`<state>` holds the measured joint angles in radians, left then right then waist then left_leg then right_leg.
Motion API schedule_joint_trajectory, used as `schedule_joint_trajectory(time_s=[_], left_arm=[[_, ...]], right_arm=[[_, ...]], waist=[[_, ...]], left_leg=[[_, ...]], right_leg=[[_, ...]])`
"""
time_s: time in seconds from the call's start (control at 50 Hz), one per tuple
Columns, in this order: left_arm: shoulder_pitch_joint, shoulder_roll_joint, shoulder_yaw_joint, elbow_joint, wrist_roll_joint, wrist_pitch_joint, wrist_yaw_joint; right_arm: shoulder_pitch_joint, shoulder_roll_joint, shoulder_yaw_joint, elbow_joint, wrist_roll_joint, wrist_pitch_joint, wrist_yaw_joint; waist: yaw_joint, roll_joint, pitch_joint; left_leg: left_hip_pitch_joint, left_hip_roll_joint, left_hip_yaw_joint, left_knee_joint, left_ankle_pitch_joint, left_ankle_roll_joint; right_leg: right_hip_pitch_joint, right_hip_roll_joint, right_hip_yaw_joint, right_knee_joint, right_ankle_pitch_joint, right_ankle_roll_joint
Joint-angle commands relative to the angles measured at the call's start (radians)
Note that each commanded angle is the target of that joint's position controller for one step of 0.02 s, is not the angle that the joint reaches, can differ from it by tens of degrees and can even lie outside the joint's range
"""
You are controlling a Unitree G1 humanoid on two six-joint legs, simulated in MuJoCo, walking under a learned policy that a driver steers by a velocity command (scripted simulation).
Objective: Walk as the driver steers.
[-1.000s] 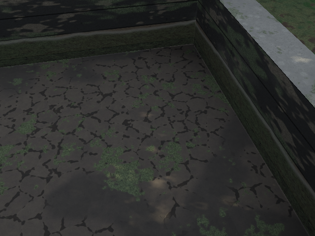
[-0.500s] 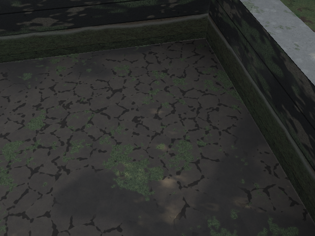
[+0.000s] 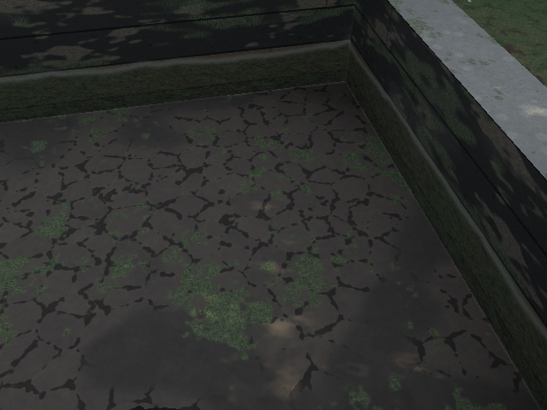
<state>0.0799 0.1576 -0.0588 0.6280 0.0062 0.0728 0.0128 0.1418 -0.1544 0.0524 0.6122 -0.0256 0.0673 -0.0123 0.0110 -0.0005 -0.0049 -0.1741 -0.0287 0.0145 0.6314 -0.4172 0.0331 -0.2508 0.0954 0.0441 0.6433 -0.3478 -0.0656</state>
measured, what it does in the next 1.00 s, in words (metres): stands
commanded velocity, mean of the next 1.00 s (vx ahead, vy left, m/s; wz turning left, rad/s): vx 0.50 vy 0.00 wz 0.00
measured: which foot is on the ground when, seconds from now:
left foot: down 0.00-1.00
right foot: down 0.00-1.00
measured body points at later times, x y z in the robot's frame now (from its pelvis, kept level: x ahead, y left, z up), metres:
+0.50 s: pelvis +0.01 +0.00 +0.00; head -0.01 +0.00 +0.45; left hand +0.20 +0.20 -0.08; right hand +0.18 -0.21 -0.09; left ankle -0.05 +0.10 -0.72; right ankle +0.00 -0.08 -0.72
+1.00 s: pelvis +0.01 +0.00 +0.00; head +0.00 +0.00 +0.45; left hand +0.21 +0.20 -0.08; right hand +0.19 -0.21 -0.09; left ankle -0.05 +0.10 -0.72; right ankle +0.00 -0.08 -0.72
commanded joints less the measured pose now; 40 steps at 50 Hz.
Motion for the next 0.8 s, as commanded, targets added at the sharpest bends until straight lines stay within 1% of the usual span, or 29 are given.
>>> schedule_joint_trajectory(time_s=[0.02, 0.24, 0.5, 0.52, 0.56, 0.7, 0.72, 0.74, 0.76, 0.78, 0.8], left_arm=[[-0.105, 0.075, 0.019, -0.101, 0.002, -0.021, 0.001], [-0.084, 0.071, 0.016, -0.106, 0.005, -0.026, 0.001], [-0.064, 0.073, 0.017, -0.104, 0.006, -0.028, 0.005], [-0.074, 0.075, 0.018, -0.107, 0.008, -0.024, 0.005], [-0.069, 0.076, 0.020, -0.106, 0.009, -0.021, 0.006], [-0.067, 0.076, 0.022, -0.103, 0.008, -0.019, 0.009], [-0.107, 0.077, 0.022, -0.123, 0.018, -0.023, -0.005], [-0.077, 0.072, 0.023, -0.114, 0.025, -0.027, -0.007], [-0.026, 0.071, 0.022, -0.090, 0.010, -0.028, 0.006], [-0.062, 0.074, 0.022, -0.097, 0.004, -0.025, 0.009], [-0.077, 0.073, 0.022, -0.103, 0.003, -0.022, 0.010]], right_arm=[[-0.084, -0.068, -0.019, -0.093, -0.002, -0.021, -0.002], [-0.047, -0.073, -0.020, -0.090, -0.005, -0.022, -0.003], [-0.035, -0.081, -0.022, -0.085, -0.005, -0.019, -0.007], [-0.038, -0.088, -0.023, -0.083, -0.002, -0.023, -0.008], [-0.035, -0.087, -0.023, -0.080, -0.001, -0.026, -0.008], [-0.040, -0.087, -0.022, -0.075, -0.001, -0.024, -0.010], [-0.078, -0.097, -0.023, -0.093, 0.005, -0.014, -0.010], [-0.076, -0.105, -0.030, -0.089, 0.002, -0.011, -0.011], [-0.030, -0.093, -0.030, -0.070, -0.002, -0.021, -0.013], [-0.040, -0.081, -0.024, -0.075, -0.002, -0.022, -0.012], [-0.049, -0.079, -0.022, -0.075, -0.003, -0.022, -0.011]], waist=[[0.004, -0.007, -0.027], [0.003, -0.004, -0.038], [0.002, 0.001, -0.047], [-0.002, 0.013, -0.044], [0.000, 0.007, -0.055], [0.003, 0.001, -0.061], [0.017, 0.004, -0.017], [0.026, 0.015, -0.069], [0.008, 0.014, -0.160], [-0.002, -0.002, -0.107], [0.000, -0.005, -0.087]], left_leg=[[0.005, 0.049, -0.061, -0.083, 0.161, 0.015], [0.016, 0.052, -0.063, -0.076, 0.193, 0.018], [0.039, 0.055, -0.064, -0.058, 0.284, 0.022], [0.041, 0.054, -0.065, -0.057, 0.304, 0.015], [0.046, 0.056, -0.067, -0.055, 0.322, 0.015], [0.054, 0.056, -0.064, -0.048, 0.358, 0.015], [0.030, 0.082, -0.089, -0.032, 0.550, 0.014], [0.059, 0.088, -0.093, -0.015, 0.598, 0.017], [0.106, 0.061, -0.062, -0.024, 0.409, 0.013], [0.073, 0.054, -0.057, -0.039, 0.359, 0.009], [0.058, 0.052, -0.057, -0.046, 0.333, 0.009]], right_leg=[[-0.051, -0.100, 0.117, -0.145, 0.146, -0.018], [-0.046, -0.094, 0.105, -0.128, 0.176, -0.020], [-0.035, -0.091, 0.090, -0.096, 0.258, -0.024], [-0.033, -0.093, 0.097, -0.086, 0.291, -0.024], [-0.025, -0.092, 0.092, -0.079, 0.303, -0.024], [-0.016, -0.092, 0.089, -0.070, 0.332, -0.025], [-0.042, -0.096, 0.051, -0.026, 0.475, -0.020], [-0.029, -0.094, 0.045, -0.024, 0.496, -0.017], [0.017, -0.091, 0.078, -0.056, 0.366, -0.021], [0.004, -0.094, 0.086, -0.066, 0.352, -0.024], [0.000, -0.097, 0.092, -0.070, 0.346, -0.027]])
